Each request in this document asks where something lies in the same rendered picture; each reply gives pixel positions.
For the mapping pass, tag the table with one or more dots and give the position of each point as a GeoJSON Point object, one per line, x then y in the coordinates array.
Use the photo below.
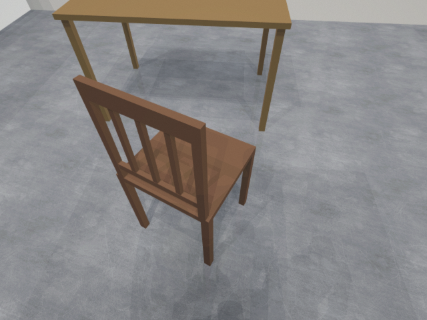
{"type": "Point", "coordinates": [266, 14]}

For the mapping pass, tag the chair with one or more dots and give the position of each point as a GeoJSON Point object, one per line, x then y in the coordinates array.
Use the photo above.
{"type": "Point", "coordinates": [186, 165]}

